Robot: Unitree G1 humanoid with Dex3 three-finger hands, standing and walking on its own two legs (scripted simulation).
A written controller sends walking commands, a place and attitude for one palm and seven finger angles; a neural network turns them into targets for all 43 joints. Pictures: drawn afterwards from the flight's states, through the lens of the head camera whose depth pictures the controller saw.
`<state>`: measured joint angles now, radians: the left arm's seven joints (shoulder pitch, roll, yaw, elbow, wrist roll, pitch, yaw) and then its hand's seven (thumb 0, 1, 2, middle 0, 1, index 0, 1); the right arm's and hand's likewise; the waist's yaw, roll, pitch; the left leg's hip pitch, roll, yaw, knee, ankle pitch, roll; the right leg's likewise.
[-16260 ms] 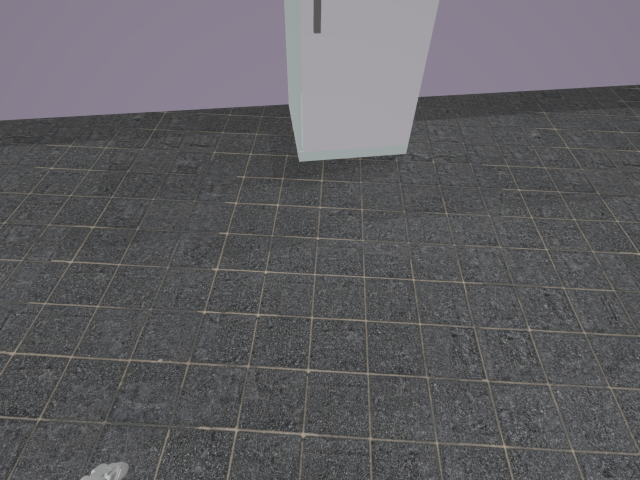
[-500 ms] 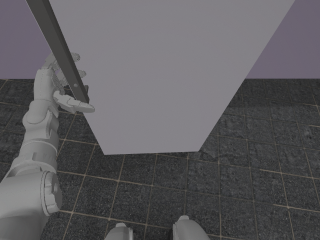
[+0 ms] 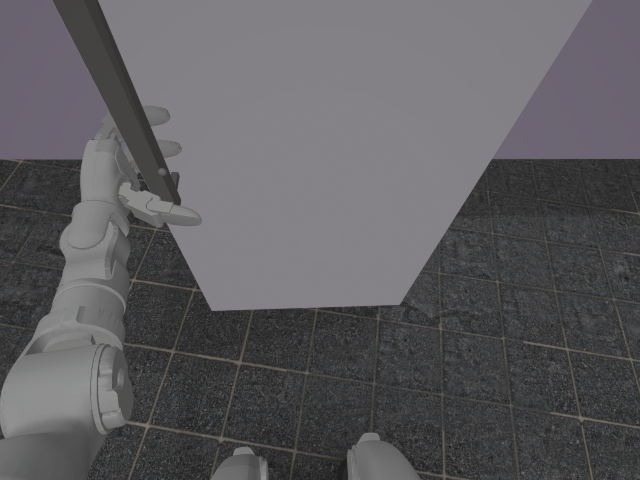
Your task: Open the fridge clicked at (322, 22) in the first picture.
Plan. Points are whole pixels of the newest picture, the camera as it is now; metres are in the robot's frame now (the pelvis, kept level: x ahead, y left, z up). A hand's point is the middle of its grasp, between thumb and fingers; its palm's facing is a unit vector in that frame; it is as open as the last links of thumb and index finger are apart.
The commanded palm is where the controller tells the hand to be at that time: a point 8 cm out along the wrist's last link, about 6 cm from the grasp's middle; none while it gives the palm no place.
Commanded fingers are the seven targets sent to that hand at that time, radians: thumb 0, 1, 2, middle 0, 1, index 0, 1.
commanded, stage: slide the fingers in behind the handle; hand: left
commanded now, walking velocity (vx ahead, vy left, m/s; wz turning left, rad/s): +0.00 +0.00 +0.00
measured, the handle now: (124, 82) +0.53 +0.20 +0.17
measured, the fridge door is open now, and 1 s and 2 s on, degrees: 0 0 3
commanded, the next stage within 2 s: grip the handle and tug to test in 0.24 s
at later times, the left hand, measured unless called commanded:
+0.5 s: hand (160, 172) +0.47 +0.18 +0.08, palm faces -0.01 -1.00 +0.00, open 13.4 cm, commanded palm +0.45 +0.23 +0.08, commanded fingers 0.00 -0.08 0.48 -0.34 -1.26 -0.34 -1.26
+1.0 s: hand (161, 171) +0.48 +0.18 +0.08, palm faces -0.01 -1.00 +0.00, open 5.9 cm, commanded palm +0.45 +0.23 +0.08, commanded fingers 0.00 0.90 0.90 -0.45 -1.40 -0.45 -1.40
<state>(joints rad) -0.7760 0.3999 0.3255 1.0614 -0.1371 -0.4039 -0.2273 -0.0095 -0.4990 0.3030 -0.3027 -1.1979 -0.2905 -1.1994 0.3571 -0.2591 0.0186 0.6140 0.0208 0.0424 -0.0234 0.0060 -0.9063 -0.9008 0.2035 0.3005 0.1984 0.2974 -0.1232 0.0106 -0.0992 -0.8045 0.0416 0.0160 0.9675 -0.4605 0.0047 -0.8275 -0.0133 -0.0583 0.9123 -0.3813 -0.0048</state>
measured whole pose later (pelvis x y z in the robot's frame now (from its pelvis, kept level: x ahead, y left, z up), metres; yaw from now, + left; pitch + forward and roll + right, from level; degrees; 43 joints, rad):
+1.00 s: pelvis +0.00 +0.01 +0.00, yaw +0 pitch +17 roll -2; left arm -0.78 0.40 0.32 1.06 -0.14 -0.40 -0.22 0.01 0.64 0.79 -0.42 -1.36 -0.42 -1.36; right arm 0.36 -0.26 0.02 0.62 0.02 0.04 -0.02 0.01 -0.91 -0.90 0.20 0.30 0.20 0.30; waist -0.12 0.01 -0.10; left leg -0.81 0.04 0.01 0.98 -0.47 0.01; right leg -0.83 -0.02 -0.06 0.91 -0.38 0.00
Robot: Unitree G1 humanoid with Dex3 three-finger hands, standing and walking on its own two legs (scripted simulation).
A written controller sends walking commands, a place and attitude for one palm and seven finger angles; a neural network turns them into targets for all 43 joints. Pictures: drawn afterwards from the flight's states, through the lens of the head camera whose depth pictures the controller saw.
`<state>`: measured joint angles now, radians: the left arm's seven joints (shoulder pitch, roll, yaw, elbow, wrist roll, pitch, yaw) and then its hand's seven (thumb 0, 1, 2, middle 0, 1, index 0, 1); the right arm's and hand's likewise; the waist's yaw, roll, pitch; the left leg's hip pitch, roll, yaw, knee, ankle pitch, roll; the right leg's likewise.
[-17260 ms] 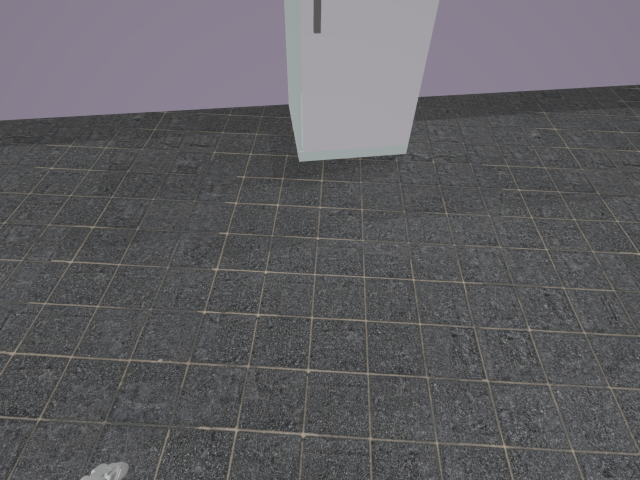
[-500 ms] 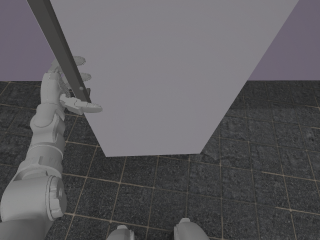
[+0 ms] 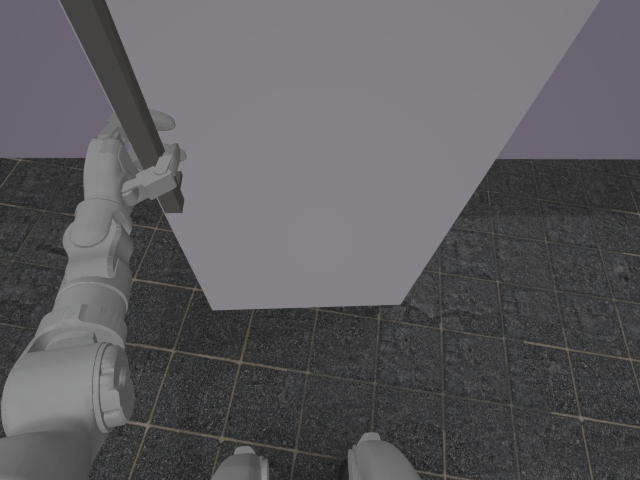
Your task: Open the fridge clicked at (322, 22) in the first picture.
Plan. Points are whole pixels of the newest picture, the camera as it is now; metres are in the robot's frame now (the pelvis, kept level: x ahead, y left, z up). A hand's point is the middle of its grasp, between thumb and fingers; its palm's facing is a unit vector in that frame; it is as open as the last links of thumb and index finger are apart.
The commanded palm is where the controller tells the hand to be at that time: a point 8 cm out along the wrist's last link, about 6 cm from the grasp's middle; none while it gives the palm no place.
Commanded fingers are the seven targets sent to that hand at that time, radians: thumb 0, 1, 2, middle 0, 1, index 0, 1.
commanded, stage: grip the handle and tug to test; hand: left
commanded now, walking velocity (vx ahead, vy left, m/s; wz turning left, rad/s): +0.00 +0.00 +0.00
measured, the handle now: (129, 80) +0.53 +0.19 +0.17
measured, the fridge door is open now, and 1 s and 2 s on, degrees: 0 3 34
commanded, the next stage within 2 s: pull the door a little, standing still in 0.76 s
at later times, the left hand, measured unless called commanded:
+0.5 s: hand (168, 171) +0.47 +0.17 +0.08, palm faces +0.03 -1.00 -0.01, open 5.8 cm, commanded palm +0.43 +0.22 +0.08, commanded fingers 0.00 0.90 0.90 -0.45 -1.40 -0.45 -1.40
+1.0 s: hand (166, 190) +0.44 +0.17 +0.08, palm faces +0.00 -1.00 -0.01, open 5.8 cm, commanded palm +0.40 +0.22 +0.08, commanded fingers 0.00 0.90 0.90 -0.45 -1.40 -0.45 -1.40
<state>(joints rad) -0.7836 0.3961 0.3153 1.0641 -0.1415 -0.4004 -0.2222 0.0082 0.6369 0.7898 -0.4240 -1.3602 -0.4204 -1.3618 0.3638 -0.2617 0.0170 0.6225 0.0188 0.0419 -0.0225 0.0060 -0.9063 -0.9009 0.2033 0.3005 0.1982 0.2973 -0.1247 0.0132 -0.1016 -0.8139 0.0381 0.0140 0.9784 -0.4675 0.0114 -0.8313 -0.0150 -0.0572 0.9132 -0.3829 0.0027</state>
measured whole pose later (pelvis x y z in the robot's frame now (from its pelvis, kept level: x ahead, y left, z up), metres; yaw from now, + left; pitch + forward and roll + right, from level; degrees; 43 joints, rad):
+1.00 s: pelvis +0.04 +0.00 +0.02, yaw +0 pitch +16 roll -1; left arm -0.43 0.27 0.24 0.67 -0.18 -0.34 -0.19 0.01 0.69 0.75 -0.39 -1.40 -0.37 -1.40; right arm 0.32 -0.24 -0.01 0.59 0.02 0.04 -0.01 0.01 -0.91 -0.90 0.20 0.30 0.20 0.30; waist -0.06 0.02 -0.13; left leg -0.66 0.04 0.02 0.88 -0.49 0.01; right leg -0.69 -0.01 -0.05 0.83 -0.41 0.00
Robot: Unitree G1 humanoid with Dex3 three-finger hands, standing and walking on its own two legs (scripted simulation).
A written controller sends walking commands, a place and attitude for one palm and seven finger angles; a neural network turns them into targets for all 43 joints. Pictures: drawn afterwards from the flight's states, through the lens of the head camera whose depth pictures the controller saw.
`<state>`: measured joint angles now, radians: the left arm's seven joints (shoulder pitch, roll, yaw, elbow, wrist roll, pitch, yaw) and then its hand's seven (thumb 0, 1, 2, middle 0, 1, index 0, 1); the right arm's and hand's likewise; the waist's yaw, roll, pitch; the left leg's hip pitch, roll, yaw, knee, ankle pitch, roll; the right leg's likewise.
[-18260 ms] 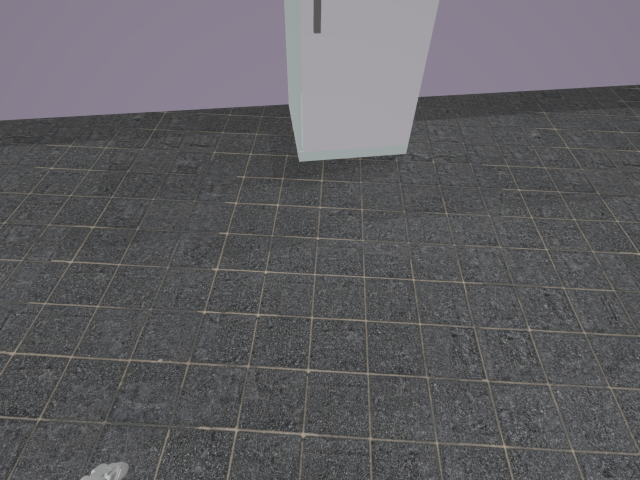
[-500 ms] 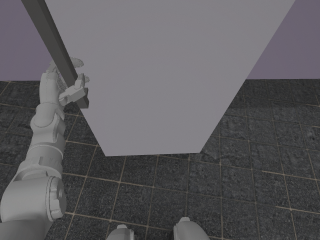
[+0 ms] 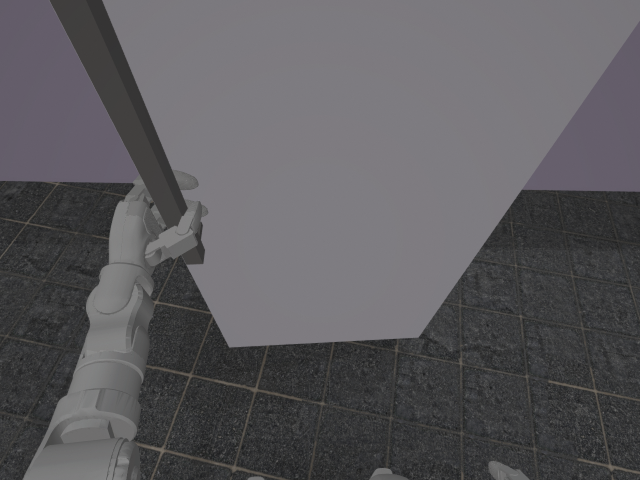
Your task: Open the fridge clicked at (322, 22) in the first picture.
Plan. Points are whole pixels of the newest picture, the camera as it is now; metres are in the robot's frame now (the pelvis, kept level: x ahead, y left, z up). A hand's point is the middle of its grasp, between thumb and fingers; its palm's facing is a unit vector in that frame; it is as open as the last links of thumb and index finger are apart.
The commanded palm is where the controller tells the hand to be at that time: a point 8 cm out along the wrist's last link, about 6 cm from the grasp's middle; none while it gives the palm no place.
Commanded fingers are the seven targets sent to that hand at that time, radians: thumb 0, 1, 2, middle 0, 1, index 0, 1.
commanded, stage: pull the door a little, standing still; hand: left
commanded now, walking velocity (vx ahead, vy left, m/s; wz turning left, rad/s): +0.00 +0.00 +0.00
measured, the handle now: (155, 146) +0.46 +0.19 +0.16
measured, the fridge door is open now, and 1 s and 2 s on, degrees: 3 34 74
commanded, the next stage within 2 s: walk backward, drawing the door open in 0.12 s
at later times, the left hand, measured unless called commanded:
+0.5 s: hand (202, 326) +0.28 +0.13 +0.07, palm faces +0.06 -0.99 -0.12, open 6.1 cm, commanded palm +0.24 +0.18 +0.06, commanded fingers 0.00 0.90 0.90 -0.45 -1.40 -0.45 -1.40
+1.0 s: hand (268, 444) +0.17 +0.06 +0.07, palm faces +0.24 -0.96 -0.16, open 6.2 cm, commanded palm +0.12 +0.10 +0.06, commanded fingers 0.00 0.90 0.90 -0.45 -1.40 -0.45 -1.40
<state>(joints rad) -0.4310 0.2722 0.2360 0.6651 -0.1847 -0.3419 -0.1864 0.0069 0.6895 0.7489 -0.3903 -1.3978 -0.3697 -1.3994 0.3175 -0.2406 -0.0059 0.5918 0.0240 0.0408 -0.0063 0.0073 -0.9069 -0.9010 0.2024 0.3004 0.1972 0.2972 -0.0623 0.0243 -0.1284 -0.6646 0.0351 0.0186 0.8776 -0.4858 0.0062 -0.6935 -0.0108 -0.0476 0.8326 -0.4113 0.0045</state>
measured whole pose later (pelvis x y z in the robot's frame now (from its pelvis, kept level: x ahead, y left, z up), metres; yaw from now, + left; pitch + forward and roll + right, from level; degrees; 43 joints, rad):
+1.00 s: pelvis -0.10 -0.12 +0.02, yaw +12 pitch -2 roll +1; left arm 0.03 0.13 -0.01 0.20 -0.04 -0.06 0.09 -0.01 0.60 0.72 -0.36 -1.31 -0.40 -1.40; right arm 0.22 -0.22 -0.02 0.69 0.01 0.00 -0.11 0.01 -0.91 -0.90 0.20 0.30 0.20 0.30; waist -0.06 0.04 0.03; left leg -0.46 0.06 0.01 0.93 -0.40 -0.02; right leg -0.35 0.00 -0.29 0.58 -0.22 -0.16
